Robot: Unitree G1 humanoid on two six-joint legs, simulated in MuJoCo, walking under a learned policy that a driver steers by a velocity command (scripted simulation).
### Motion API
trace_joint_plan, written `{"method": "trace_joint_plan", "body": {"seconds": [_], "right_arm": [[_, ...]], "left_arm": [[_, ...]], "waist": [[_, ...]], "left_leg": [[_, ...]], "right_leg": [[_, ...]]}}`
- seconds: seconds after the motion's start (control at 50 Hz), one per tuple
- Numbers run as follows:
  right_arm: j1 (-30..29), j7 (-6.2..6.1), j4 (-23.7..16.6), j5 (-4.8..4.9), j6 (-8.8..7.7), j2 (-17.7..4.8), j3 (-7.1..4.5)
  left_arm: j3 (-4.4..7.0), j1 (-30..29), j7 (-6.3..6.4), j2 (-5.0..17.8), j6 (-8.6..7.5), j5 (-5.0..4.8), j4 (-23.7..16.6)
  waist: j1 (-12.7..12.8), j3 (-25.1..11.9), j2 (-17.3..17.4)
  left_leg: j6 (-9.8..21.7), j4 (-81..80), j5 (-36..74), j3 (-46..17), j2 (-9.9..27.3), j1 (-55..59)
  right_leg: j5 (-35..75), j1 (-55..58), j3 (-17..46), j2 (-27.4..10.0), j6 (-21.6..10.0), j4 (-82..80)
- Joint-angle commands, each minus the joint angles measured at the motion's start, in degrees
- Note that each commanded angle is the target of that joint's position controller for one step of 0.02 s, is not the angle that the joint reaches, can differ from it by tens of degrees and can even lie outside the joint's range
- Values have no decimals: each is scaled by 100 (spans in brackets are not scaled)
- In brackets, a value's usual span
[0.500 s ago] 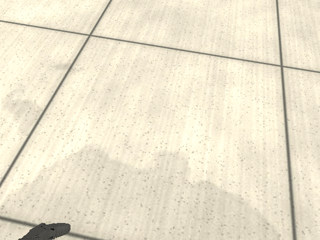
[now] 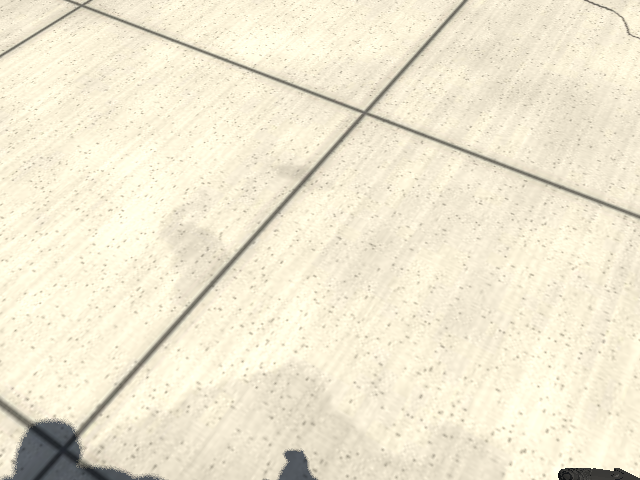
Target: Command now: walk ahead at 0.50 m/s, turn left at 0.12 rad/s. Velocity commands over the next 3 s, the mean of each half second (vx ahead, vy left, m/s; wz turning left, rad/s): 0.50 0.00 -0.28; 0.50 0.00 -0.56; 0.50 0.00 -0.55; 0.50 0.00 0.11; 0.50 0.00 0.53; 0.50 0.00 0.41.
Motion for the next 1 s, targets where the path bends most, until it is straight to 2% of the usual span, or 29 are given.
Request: {"method": "trace_joint_plan", "body": {"seconds": [0.02, 0.06, 0.08, 0.1, 0.12, 0.14, 0.16, 0.18, 0.22, 0.26, 0.34, 0.44, 0.5, 0.56, 0.6, 0.62, 0.64, 0.66, 0.68, 0.7, 0.72, 0.74, 0.76, 0.78, 0.8, 0.84, 0.9, 0.96, 1.0], "right_arm": [[-578, 69, -562, 51, -102, -314, -54], [-570, 99, -628, 48, -143, -440, -104], [-245, 94, -552, 29, -166, -545, -167], [429, 54, -343, -10, -172, -775, -298], [1425, -17, -153, -96, -167, -1138, -441], [2003, -82, -103, -221, -97, -1699, -560], [2178, -57, -47, -171, -87, -1400, -480], [1860, -37, -34, -102, -105, -1048, -364], [1094, 10, -48, -94, -145, -621, -229], [694, 43, -1, -144, -237, -441, -205], [749, -32, 242, -205, -342, -586, -302], [956, -150, 446, -162, -278, -791, -360], [1287, -185, 602, -104, -186, -933, -409], [1450, -193, 712, -25, -51, -1036, -449], [1357, -220, 695, 6, 26, -1189, -483], [1313, -243, 675, 26, 68, -1283, -505], [1238, -261, 657, 41, 116, -1341, -513], [1184, -282, 622, 61, 115, -1292, -476], [1387, -262, 464, -181, 32, -732, -295], [1668, -172, 144, -133, -200, -324, -123], [849, -92, 46, 94, -391, -895, -247], [544, -67, -80, 190, -464, -908, -243], [570, -117, 0, 73, -470, -830, -230], [626, -151, 52, -66, -423, -901, -281], [749, -138, 68, -101, -340, -911, -308], [807, -142, 40, -157, -216, -769, -294], [265, -162, -146, -194, -154, -577, -216], [-386, -99, -284, -152, -199, -432, -135], [-700, -37, -372, -80, -240, -485, -136]], "left_arm": [[205, -90, 20, 1022, -18, -64, -276], [211, -51, 33, 1073, 47, -90, -215], [215, -137, 48, 1130, 81, -96, -217], [181, -145, 58, 1067, 95, -85, -226], [73, -235, 59, 810, 70, 5, -346], [-109, 184, 62, 181, -24, 77, -526], [-61, 288, 64, 444, -107, -55, -467], [67, -37, 61, 842, -112, -180, -536], [97, -494, 90, 772, -28, -89, -612], [123, -332, 91, 597, 151, -63, -554], [129, -569, 86, 382, 294, -45, -691], [65, -1399, -73, 233, 255, -2, -983], [10, -2014, -179, 165, 249, -2, -1275], [10, -2349, -281, 209, 249, -19, -1551], [79, -2222, -320, 343, 267, -25, -1656], [152, -1919, -315, 469, 287, -29, -1636], [282, -1251, -292, 695, 297, -49, -1502], [484, -309, -204, 1058, 318, -44, -1267], [619, 225, -64, 1627, 377, -41, -1145], [602, -15, -106, 1903, 279, -12, -1356], [463, 124, -144, 1360, 230, 15, -1350], [397, -92, -140, 1127, 178, 12, -1315], [336, -508, -135, 956, 155, -11, -1381], [279, -856, -110, 763, 153, 17, -1473], [245, -1017, -82, 696, 152, 79, -1571], [274, -1023, -32, 788, 120, 65, -1578], [326, -781, 80, 971, 122, 35, -1494], [335, -557, 136, 988, 180, -15, -1423], [349, -361, 148, 1030, 210, -34, -1357]], "waist": [[-140, 158, -807], [-284, 186, -838], [-537, 52, -825], [-871, -346, -709], [-1327, -1068, -403], [-1251, -1812, 996], [-1312, -2213, 1261], [-1248, -1350, 821], [-902, -495, 396], [-580, -202, 497], [-473, 9, 115], [-731, 267, 1], [-985, 489, -86], [-1043, 552, -31], [-848, 305, 170], [-643, 48, 314], [-249, -323, 340], [250, -811, 181], [166, -1276, -1004], [-306, -2169, -1754], [158, -1994, -809], [44, -1210, -715], [-278, -735, -185], [-495, -506, -235], [-661, -422, -351], [-761, -356, -374], [-621, -154, -438], [-339, -91, -659], [-195, -74, -743]], "left_leg": [[79, -495, 146, 195, -180, 375], [209, -811, -164, 197, -274, 718], [290, -1049, -171, 284, -393, 1273], [413, -1190, -175, 355, -506, 2314], [689, -1017, -74, -271, 157, 3869], [1338, -1299, -560, -2494, 1686, 5780], [1670, -1926, -1314, -3837, 2029, 5713], [1451, -2019, -1464, -3057, 1828, 5079], [1139, -2393, -1085, -1727, 1298, 3684], [1020, -2802, -486, -955, 1033, 2875], [1054, -3057, 638, -43, 1007, 2786], [863, -3147, 758, 820, 887, 3037], [831, -3060, 827, 1031, 1061, 3540], [737, -2696, 1415, 1205, 1209, 4140], [610, -2085, 3160, 1390, 1205, 4299], [547, -1541, 4169, 1458, 1181, 4327], [453, -607, 4728, 1553, 1073, 4172], [232, 725, 4176, 1664, 835, 3421], [-27, 2643, 229, 1598, 403, 1632], [-266, 4314, -3166, 372, -783, -406], [-132, 4459, -2786, -390, -467, -1045], [-3, 4101, -2278, -303, -250, -1241], [-2, 3584, -1871, -288, 15, -910], [-56, 3125, -1651, -280, 166, -491], [-102, 2952, -1504, -299, 243, -129], [-272, 2518, -1330, -183, 215, 81], [-478, 1437, -488, -70, 69, 15], [-490, 35, 577, -29, -230, 399], [-478, -437, 825, -30, -392, 627]], "right_leg": [[1381, -118, 853, -1499, -946, -370], [1562, 6, 1017, -1624, -855, -109], [2034, -35, 974, -1566, -767, 244], [2678, -232, 780, -1308, -633, 1021], [2108, -1088, 514, -987, -406, 2447], [-530, -3225, 92, -170, 4, 4647], [-1975, -3909, 851, -92, 4, 5723], [-1620, -4327, 975, -382, -36, 6065], [-746, -4064, 794, -781, -46, 5645], [-260, -3499, 856, -951, -17, 5336], [562, -3759, 1005, -914, 83, 4891], [1814, -3726, 640, -807, 39, 3323], [1735, -3897, 370, -776, -77, 2728], [1110, -3981, 86, -669, -253, 2392], [533, -3401, -261, -352, -455, 2306], [225, -2893, -434, -119, -577, 2333], [173, -2000, -537, 142, -743, 2157], [599, -453, -360, 285, -978, 1724], [1142, 1259, 1515, -966, -1373, 1789], [-74, 2728, 4967, -2150, -2615, 733], [-237, 2625, 4683, -2055, -2249, 276], [83, 1911, 3796, -1847, -2008, 285], [632, 967, 3115, -1570, -1789, 280], [1168, 248, 2646, -1366, -1687, 209], [1423, -222, 2428, -1220, -1658, 68], [1914, -710, 2158, -1103, -1703, -81], [2051, -1064, 1748, -867, -1574, -132], [1409, -1185, 1566, -609, -1286, 8], [1046, -1122, 1769, -688, -1221, 104]]}}
Next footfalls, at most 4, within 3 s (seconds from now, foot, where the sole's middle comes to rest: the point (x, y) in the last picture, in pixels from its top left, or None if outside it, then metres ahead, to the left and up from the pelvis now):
0.12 left None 0.23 0.15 -0.78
0.66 right None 0.48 -0.14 -0.78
1.14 left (408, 337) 0.81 -0.08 -0.78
1.66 right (577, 346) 0.83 -0.47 -0.78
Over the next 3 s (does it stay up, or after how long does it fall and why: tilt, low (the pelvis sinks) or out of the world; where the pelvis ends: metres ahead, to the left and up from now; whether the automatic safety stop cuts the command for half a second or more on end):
stays up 1.41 -0.66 0.00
